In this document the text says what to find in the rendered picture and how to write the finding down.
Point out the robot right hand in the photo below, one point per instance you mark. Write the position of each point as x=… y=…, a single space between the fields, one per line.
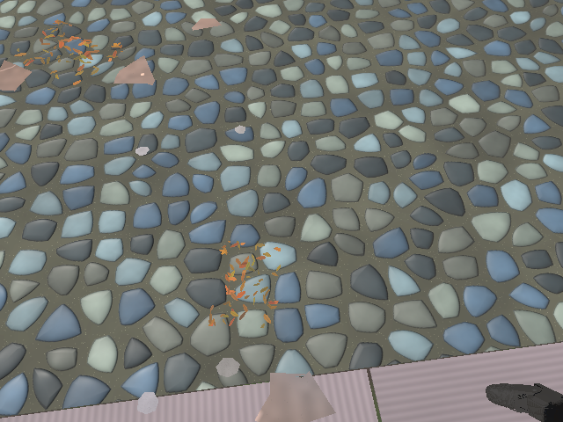
x=542 y=403

